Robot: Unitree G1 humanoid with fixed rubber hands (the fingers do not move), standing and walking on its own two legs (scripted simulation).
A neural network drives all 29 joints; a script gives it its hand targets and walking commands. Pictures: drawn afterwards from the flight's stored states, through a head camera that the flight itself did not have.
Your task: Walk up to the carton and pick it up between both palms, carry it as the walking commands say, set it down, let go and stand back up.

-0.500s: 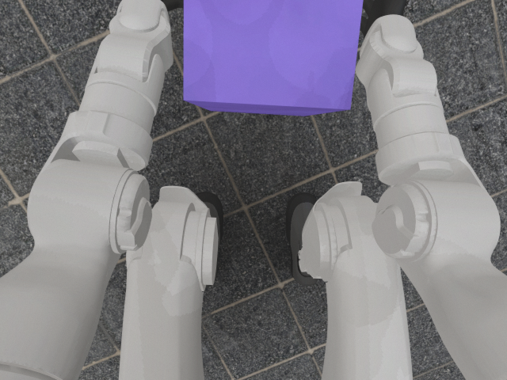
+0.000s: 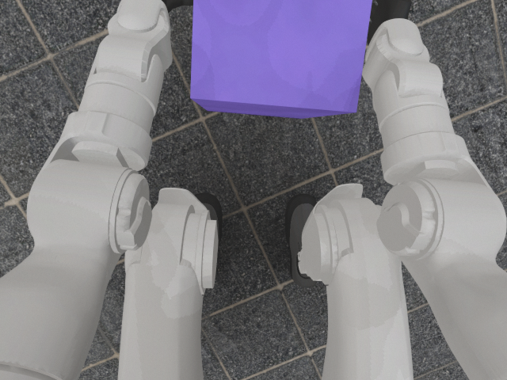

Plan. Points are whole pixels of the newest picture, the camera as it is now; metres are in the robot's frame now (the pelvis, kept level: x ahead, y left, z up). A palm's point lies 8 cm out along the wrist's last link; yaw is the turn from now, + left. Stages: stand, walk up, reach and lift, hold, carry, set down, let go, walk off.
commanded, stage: set down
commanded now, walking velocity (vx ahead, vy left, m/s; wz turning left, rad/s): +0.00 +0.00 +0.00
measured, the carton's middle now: (268, 36) +0.53 -0.01 -0.24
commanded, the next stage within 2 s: none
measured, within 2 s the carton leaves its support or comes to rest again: neither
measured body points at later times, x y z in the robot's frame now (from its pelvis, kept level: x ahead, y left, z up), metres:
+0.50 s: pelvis +0.00 +0.00 +0.00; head +0.37 +0.03 +0.25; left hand +0.56 +0.17 -0.19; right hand +0.54 -0.16 -0.19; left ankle +0.12 +0.10 -0.35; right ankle +0.12 -0.12 -0.35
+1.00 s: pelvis -0.01 +0.00 +0.02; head +0.36 +0.02 +0.27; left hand +0.57 +0.18 -0.12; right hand +0.55 -0.18 -0.13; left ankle +0.12 +0.10 -0.35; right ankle +0.12 -0.12 -0.35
